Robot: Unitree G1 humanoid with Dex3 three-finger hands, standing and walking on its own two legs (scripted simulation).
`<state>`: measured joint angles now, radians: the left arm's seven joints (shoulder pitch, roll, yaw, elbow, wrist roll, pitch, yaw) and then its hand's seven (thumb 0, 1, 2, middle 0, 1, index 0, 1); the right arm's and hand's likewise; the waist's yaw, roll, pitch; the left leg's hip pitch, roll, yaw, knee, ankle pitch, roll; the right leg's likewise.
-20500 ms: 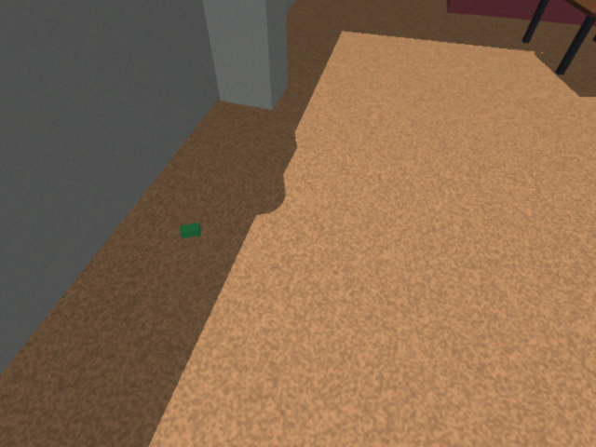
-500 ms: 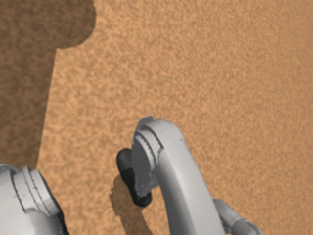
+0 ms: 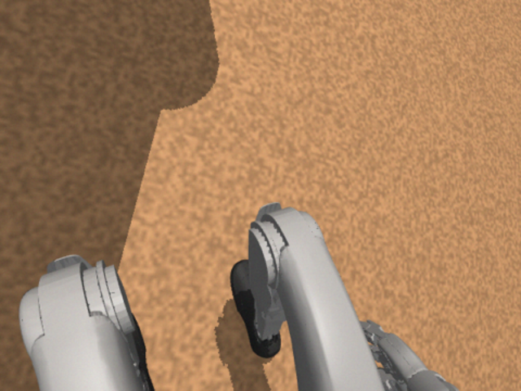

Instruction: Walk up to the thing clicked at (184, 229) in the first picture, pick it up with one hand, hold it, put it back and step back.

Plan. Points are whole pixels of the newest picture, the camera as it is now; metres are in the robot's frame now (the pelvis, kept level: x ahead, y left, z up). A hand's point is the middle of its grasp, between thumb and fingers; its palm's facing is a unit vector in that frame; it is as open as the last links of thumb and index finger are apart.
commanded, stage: settle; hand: left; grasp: from above
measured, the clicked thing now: out of the picture +0.49 +0.36 -0.22
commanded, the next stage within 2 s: lift in 0.26 s
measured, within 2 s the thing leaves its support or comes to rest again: neither
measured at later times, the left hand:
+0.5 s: hand out of the picture +0.47 +0.34 -0.13, palm faces -0.47 -0.07 -0.88, open 7.2 cm
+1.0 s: hand out of the picture +0.39 +0.34 +0.01, palm faces -0.47 -0.12 -0.87, open 7.3 cm
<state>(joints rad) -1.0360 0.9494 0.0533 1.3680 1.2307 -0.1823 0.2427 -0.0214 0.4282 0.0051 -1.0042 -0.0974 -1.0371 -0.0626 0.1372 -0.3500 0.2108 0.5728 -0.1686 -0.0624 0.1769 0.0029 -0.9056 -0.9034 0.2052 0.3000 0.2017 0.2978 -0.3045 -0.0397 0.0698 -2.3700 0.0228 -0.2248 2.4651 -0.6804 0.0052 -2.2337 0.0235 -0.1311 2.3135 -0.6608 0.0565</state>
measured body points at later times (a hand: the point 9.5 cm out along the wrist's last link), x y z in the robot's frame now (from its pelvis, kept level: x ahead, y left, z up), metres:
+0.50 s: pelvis -0.01 +0.00 +0.02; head +0.24 +0.09 +0.38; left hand +0.49 +0.34 -0.08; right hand +0.07 -0.28 -0.07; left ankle +0.07 +0.13 -0.29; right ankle +0.11 -0.13 -0.29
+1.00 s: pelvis -0.01 +0.00 +0.10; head +0.19 +0.07 +0.50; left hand +0.41 +0.34 +0.06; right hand +0.12 -0.26 -0.02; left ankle +0.07 +0.13 -0.29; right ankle +0.11 -0.13 -0.29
